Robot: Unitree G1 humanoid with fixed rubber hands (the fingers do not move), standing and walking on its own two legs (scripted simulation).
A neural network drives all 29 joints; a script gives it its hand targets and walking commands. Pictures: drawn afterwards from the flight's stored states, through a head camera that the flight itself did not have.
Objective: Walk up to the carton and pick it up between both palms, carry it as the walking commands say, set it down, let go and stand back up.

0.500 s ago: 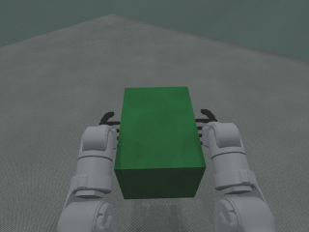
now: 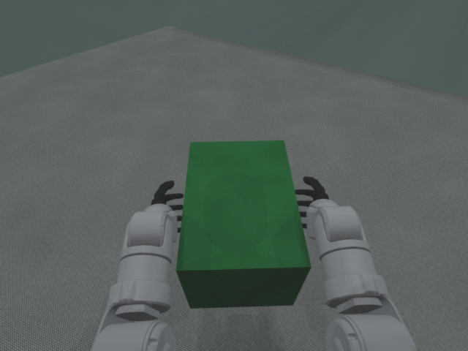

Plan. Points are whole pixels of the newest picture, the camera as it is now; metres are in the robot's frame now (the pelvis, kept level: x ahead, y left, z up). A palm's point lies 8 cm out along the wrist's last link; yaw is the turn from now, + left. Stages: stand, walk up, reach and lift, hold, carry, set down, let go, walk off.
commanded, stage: carry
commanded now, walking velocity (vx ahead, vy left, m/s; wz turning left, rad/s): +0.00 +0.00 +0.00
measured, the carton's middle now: (239, 220) +0.40 +0.00 +0.01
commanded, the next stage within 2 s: none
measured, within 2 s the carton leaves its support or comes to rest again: neither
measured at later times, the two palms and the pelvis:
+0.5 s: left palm (162, 223) +0.34 +0.13 +0.09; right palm (325, 222) +0.33 -0.15 +0.08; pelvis -0.01 +0.00 +0.00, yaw +0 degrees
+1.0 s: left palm (161, 232) +0.32 +0.13 +0.09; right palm (327, 232) +0.32 -0.15 +0.07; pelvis -0.02 +0.00 +0.00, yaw +0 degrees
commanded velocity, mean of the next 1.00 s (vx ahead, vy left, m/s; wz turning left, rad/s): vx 0.00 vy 0.00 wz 0.00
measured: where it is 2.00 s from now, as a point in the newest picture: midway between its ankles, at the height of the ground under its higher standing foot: outside the picture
